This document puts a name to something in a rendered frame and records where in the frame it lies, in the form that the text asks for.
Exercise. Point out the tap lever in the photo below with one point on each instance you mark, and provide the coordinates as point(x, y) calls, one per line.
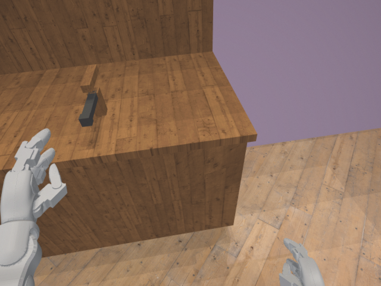
point(86, 118)

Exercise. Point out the left robot forearm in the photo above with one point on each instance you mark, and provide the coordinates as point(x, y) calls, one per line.
point(20, 252)

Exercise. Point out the right robot hand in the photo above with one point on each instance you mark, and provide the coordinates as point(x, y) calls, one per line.
point(306, 271)

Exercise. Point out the counter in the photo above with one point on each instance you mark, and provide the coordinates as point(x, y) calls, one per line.
point(165, 153)

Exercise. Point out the left robot hand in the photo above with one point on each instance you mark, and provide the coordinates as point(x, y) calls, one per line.
point(20, 187)

